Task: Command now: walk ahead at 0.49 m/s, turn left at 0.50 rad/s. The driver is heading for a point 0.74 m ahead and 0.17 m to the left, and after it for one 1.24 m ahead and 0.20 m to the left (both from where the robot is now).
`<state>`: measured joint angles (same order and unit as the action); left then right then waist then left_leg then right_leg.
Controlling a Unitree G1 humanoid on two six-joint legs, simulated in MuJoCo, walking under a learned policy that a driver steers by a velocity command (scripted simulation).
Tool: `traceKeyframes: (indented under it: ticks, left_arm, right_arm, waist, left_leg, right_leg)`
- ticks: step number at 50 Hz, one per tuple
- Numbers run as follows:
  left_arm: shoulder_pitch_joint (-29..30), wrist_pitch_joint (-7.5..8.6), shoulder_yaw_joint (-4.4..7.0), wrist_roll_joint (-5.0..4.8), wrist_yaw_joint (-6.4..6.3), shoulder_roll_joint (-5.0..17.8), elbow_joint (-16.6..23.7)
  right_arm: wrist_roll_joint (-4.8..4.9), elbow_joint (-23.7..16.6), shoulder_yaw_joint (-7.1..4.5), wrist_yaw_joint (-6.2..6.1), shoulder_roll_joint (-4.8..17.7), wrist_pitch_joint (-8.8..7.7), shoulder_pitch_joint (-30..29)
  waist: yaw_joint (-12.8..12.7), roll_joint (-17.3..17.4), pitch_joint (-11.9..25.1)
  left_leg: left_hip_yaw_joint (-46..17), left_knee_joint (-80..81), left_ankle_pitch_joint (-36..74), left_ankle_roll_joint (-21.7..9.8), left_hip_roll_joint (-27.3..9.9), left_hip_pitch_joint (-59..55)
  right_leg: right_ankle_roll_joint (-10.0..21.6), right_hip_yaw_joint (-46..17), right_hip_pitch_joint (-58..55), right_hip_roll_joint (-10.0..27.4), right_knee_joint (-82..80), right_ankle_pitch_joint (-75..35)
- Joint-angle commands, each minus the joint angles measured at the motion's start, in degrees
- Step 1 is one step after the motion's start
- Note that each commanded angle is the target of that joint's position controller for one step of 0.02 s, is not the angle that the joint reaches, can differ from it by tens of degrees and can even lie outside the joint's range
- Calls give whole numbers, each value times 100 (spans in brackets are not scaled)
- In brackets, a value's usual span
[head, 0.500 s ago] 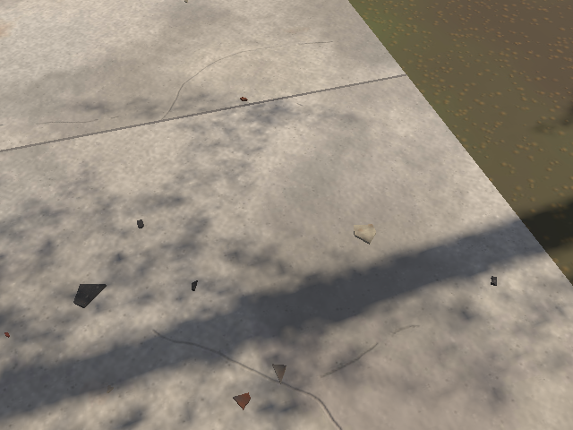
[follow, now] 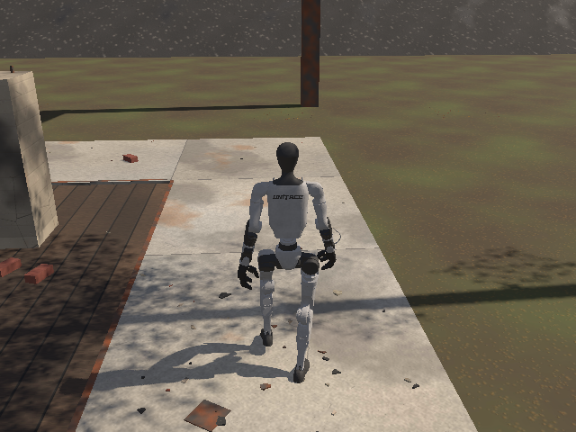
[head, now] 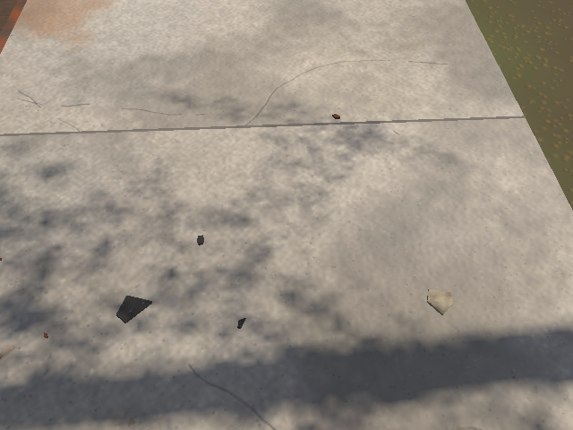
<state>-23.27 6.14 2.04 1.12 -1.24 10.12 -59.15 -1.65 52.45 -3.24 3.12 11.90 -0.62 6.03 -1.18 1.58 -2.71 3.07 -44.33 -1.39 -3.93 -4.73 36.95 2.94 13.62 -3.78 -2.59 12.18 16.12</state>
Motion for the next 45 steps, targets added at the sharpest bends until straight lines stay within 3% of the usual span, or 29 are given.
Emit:
traceKeyframes:
  ticks: [1, 4, 6, 7, 8, 9, 10, 11, 12, 13, 15, 18, 22, 29, 32, 33, 34, 35, 36, 37, 38, 39, 40, 41, 43, 45]
  left_arm:
    - [-213, 58, 142, -1, -58, 774, 164]
    - [-240, -27, 185, 23, -100, 937, 133]
    - [-183, -139, 245, 49, -109, 1126, 168]
    - [-130, -191, 259, 27, -81, 1187, 229]
    - [-54, -193, 235, 11, -43, 1112, 401]
    - [-53, -131, 163, -93, 93, 575, 858]
    - [666, -41, 231, -56, 126, 1033, 1060]
    - [959, 42, 188, -111, 150, 909, 1184]
    - [814, 85, 174, -110, 129, 877, 1105]
    - [837, 20, 184, -6, 113, 858, 1116]
    - [603, -217, 172, 162, 132, 790, 1085]
    - [951, -396, 153, 177, 185, 732, 1284]
    - [1945, -431, 143, 138, 204, 808, 1669]
    - [2950, -328, 38, 70, 290, 811, 2138]
    - [2478, -251, 66, 59, 279, 937, 2084]
    - [2004, -221, 125, 56, 238, 1064, 1939]
    - [1217, -169, 193, 54, 176, 1180, 1692]
    - [385, -101, 270, 133, 96, 1434, 1546]
    - [-203, -108, 417, 268, 59, 2078, 1509]
    - [-12, -211, 420, 125, 126, 1916, 1401]
    - [586, -237, 319, 46, 150, 1444, 1521]
    - [944, -218, 225, 29, 177, 1062, 1559]
    - [1031, -192, 176, 57, 171, 933, 1506]
    - [975, -158, 146, 37, 157, 877, 1400]
    - [720, -55, 146, -6, 185, 909, 1223]
    - [527, 9, 171, -59, 205, 999, 1091]
  right_arm:
    - [-14, -576, 33, 55, 110, -66, -748]
    - [-40, -611, -33, 23, 250, -68, -573]
    - [-58, -419, -141, -22, 448, -74, 229]
    - [-90, -198, -237, -60, 618, -117, 982]
    - [-165, -30, -412, -144, 1102, -139, 1782]
    - [-75, -194, -549, -184, 1659, -69, 1553]
    - [26, -221, -525, -207, 1649, 11, 1638]
    - [56, -192, -459, -267, 1433, 6, 1326]
    - [76, -179, -385, -283, 1117, -38, 1094]
    - [94, -198, -333, -313, 965, -95, 891]
    - [150, -247, -264, -327, 846, -211, 777]
    - [176, -204, -298, -301, 1071, -316, 1071]
    - [163, -187, -302, -278, 1098, -296, 1565]
    - [82, -183, -289, -358, 1138, -265, 2128]
    - [62, -216, -276, -417, 1207, -307, 1936]
    - [56, -223, -288, -412, 1287, -336, 1839]
    - [58, -210, -287, -382, 1326, -359, 1763]
    - [76, -267, -233, -343, 1149, -394, 1781]
    - [288, -399, -118, -316, 586, -406, 2467]
    - [171, -302, -142, -325, 851, -391, 2626]
    - [61, -295, -160, -332, 968, -342, 2202]
    - [19, -379, -128, -282, 931, -343, 1716]
    - [17, -453, -114, -241, 849, -327, 1510]
    - [-48, -484, -103, -202, 817, -275, 1476]
    - [-84, -441, -68, -150, 716, -188, 1561]
    - [-90, -531, -36, -116, 661, -154, 1291]
  waist:
    - [-46, -431, -513]
    - [101, -598, -237]
    - [431, -748, 271]
    - [751, -636, 686]
    - [1115, -161, 1208]
    - [691, 1382, 1672]
    - [872, 249, 1646]
    - [700, -2, 971]
    - [414, -412, 470]
    - [209, -486, 290]
    - [-25, -367, 327]
    - [-16, -189, 184]
    - [335, 43, -24]
    - [711, 251, -23]
    - [415, 360, 27]
    - [203, 365, 201]
    - [-185, 165, 583]
    - [-536, -115, 1165]
    - [-363, -1386, 2059]
    - [-185, -1542, 1990]
    - [-2, -761, 942]
    - [-2, -258, 439]
    - [78, -360, 218]
    - [167, -564, 140]
    - [241, -691, 241]
    - [261, -658, 186]
  left_leg:
    - [338, 645, 83, -131, 118, -130]
    - [655, 873, -598, -441, 518, -637]
    - [789, 985, -1206, -709, 932, -1542]
    - [682, 1404, -1114, -877, 1075, -2575]
    - [-525, 1767, -1733, -1204, 268, -3936]
    - [-3912, 2466, -1994, -2107, -1407, -5542]
    - [-4237, 2903, -1576, -2092, -1454, -5422]
    - [-3403, 2941, -1143, -1914, -1375, -4822]
    - [-2872, 3044, -365, -1655, -1140, -4005]
    - [-2455, 3078, 129, -1466, -829, -3512]
    - [-2001, 3158, 732, -1382, -506, -3013]
    - [-1783, 3307, 785, -1333, -267, -2730]
    - [-1917, 3380, 538, -1111, -147, -3015]
    - [-2081, 2882, 1381, -938, -217, -3885]
    - [-2091, 2612, 1995, -652, -356, -3773]
    - [-2024, 2196, 2759, -554, -313, -3723]
    - [-1787, 1261, 3152, -446, -68, -3661]
    - [-1566, -43, 2198, -341, 237, -2984]
    - [-1009, -2038, -818, -70, 1064, -1378]
    - [-1062, -2742, -2802, -97, 1228, -559]
    - [-1135, -3005, -2322, -114, 847, -255]
    - [-1084, -2712, -1903, -105, 632, -301]
    - [-1024, -2397, -1742, -96, 476, -401]
    - [-970, -2159, -1683, -51, 379, -568]
    - [-834, -1994, -1609, 26, 377, -727]
    - [-679, -1744, -1375, 109, 256, -411]
  right_leg:
    - [542, -313, 312, 1709, -420, -2680]
    - [427, 12, -273, 1779, 483, -5044]
    - [392, 128, -356, 1801, 1921, -6167]
    - [297, 186, 76, 1754, 3109, -5645]
    - [113, 209, 1278, 1587, 4862, -3879]
    - [-274, -170, 3901, 181, 7174, 1275]
    - [-190, -1415, 4550, 262, 7441, 1038]
    - [-128, -1541, 4764, 601, 7105, 485]
    - [-124, -1530, 4437, 822, 6444, 187]
    - [-177, -1589, 4114, 957, 6011, 164]
    - [-336, -1581, 3591, 990, 5585, 179]
    - [-544, -1423, 3752, 983, 4912, -146]
    - [-656, -1394, 4317, 923, 3841, -1047]
    - [-478, -1332, 4288, 548, 2507, -1472]
    - [-183, -1316, 3157, 385, 1884, -1212]
    - [-68, -1243, 2490, 213, 1793, -927]
    - [63, -1140, 1584, 93, 1440, -948]
    - [283, -1771, 326, 744, 1375, -618]
    - [945, -4327, -1291, 2374, 1124, 55]
    - [1220, -5895, -1073, 2693, 316, 460]
    - [1160, -5145, -175, 2496, 243, 992]
    - [1034, -4287, 520, 2176, 148, 658]
    - [880, -3652, 890, 1886, 29, 58]
    - [782, -3204, 1149, 1668, -64, -463]
    - [801, -2791, 1223, 1536, -123, -1381]
    - [889, -2513, 1130, 1518, -289, -1698]
